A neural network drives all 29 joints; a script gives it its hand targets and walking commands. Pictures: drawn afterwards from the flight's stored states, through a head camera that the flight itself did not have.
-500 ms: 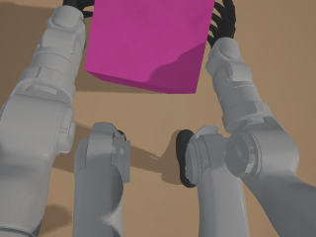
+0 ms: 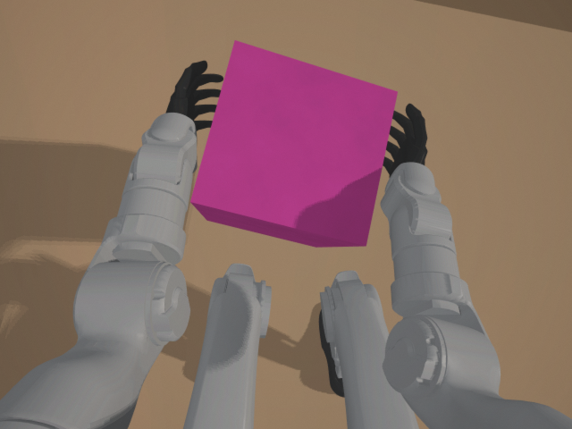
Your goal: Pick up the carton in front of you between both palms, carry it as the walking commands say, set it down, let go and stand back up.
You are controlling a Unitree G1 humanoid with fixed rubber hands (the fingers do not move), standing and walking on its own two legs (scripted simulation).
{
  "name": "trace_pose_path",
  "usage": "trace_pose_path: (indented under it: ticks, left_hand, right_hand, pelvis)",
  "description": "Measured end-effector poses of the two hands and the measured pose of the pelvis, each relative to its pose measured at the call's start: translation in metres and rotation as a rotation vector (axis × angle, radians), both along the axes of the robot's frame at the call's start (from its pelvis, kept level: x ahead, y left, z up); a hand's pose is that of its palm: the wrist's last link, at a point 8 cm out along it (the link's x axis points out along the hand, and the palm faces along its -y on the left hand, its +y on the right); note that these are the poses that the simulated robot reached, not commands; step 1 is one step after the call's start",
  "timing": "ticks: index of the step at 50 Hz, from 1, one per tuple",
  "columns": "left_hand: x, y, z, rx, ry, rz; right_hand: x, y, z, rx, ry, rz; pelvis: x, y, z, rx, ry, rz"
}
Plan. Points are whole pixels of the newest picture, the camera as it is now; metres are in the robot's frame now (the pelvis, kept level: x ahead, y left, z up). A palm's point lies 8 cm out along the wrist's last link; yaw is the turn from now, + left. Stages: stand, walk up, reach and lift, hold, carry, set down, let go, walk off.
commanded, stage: reach and lift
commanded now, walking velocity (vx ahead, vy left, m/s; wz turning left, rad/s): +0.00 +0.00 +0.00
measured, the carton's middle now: (284, 167) +0.47 +0.04 -0.14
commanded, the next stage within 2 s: none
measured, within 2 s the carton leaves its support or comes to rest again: neither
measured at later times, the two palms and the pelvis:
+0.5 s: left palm (154, 86) +0.46 +0.17 +0.08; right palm (488, 129) +0.45 -0.13 +0.09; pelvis +0.04 +0.00 +0.13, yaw +2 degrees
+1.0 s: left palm out of the picture +0.41 +0.16 +0.23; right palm out of the picture +0.42 -0.14 +0.25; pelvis +0.10 -0.01 +0.26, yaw +3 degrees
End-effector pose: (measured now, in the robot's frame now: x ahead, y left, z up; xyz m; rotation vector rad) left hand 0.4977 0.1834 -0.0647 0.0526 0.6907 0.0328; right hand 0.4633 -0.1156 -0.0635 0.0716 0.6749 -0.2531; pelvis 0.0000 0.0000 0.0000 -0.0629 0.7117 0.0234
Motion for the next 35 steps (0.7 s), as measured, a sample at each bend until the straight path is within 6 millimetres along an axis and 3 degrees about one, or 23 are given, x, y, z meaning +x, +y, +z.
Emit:
trace_pose_path:
  ticks: [12,20,28,35]
  left_hand:
    - [-0.02,-0.002,0.059,-0.016,-0.014,0.049]
    - [-0.036,-0.009,0.106,-0.03,0.002,0.075]
    - [-0.042,-0.011,0.167,-0.03,-0.011,0.098]
    - [-0.06,-0.015,0.206,-0.036,0.006,0.116]
  right_hand:
    - [-0.003,-0.001,0.068,-0.005,-0.018,0.054]
    - [-0.015,-0.008,0.116,0.003,-0.003,0.057]
    - [-0.019,-0.011,0.173,-0.005,-0.016,0.077]
    - [-0.031,-0.015,0.214,-0.004,0.003,0.087]
  pelvis:
    - [0.017,-0.001,0.056,0.015,-0.015,0.007]
    - [0.032,0.0,0.1,0.023,-0.069,0.015]
    - [0.049,-0.001,0.144,0.041,-0.146,0.013]
    - [0.066,-0.004,0.187,0.051,-0.218,0.015]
